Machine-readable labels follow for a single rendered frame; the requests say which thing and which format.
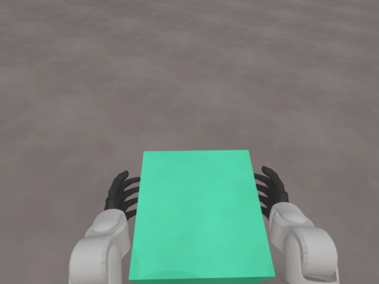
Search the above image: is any right robot forearm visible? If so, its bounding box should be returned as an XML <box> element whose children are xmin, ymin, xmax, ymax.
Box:
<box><xmin>268</xmin><ymin>202</ymin><xmax>339</xmax><ymax>284</ymax></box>

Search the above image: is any carton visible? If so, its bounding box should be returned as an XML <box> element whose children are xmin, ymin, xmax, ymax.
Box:
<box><xmin>129</xmin><ymin>150</ymin><xmax>275</xmax><ymax>284</ymax></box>

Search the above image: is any left robot forearm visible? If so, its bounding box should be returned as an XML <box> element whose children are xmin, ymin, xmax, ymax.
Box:
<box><xmin>69</xmin><ymin>209</ymin><xmax>131</xmax><ymax>284</ymax></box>

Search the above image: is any right robot hand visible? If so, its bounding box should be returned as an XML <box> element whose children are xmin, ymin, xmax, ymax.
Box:
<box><xmin>254</xmin><ymin>166</ymin><xmax>289</xmax><ymax>221</ymax></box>

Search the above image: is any left robot hand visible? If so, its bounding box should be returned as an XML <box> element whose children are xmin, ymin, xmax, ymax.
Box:
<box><xmin>104</xmin><ymin>170</ymin><xmax>140</xmax><ymax>220</ymax></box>

